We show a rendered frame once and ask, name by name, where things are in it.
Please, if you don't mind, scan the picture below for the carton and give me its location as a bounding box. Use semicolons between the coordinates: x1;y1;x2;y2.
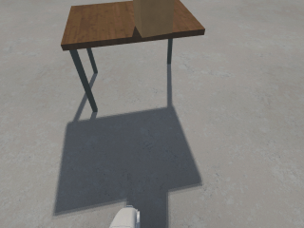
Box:
133;0;175;38

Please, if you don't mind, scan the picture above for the left robot thigh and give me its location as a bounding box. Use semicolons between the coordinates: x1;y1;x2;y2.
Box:
109;207;141;228

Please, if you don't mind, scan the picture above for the table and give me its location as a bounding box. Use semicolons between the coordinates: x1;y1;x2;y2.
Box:
61;0;205;113

